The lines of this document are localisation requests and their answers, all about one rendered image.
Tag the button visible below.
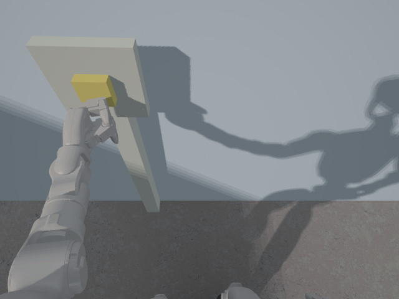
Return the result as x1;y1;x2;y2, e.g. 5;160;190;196
71;74;117;107

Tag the robot right thigh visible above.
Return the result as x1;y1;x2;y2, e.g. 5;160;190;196
221;287;260;299

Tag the left robot upper arm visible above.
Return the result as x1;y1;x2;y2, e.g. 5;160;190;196
0;240;88;299

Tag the panel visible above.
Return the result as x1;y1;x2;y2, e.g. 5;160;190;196
26;36;160;212

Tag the right robot shin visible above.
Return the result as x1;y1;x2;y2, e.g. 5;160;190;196
227;283;242;290

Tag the robot left hand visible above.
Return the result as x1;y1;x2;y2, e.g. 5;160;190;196
62;97;118;154

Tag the left robot forearm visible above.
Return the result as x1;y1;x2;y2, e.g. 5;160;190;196
7;145;92;292

